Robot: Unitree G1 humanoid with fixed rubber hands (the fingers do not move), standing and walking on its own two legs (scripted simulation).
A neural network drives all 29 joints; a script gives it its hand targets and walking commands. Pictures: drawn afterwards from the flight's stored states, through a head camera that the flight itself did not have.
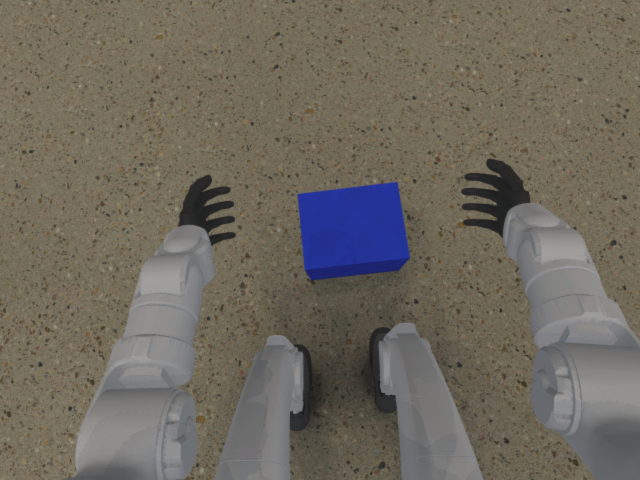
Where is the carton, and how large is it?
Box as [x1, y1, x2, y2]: [298, 182, 409, 279]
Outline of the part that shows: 397,182 298,194 304,267 311,279 398,270 408,259 409,255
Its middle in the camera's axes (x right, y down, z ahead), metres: +0.08 -0.02 +0.98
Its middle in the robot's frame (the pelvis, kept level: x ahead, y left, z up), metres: +0.52 -0.04 -0.57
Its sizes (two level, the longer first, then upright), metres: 0.240 0.185 0.179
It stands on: the floor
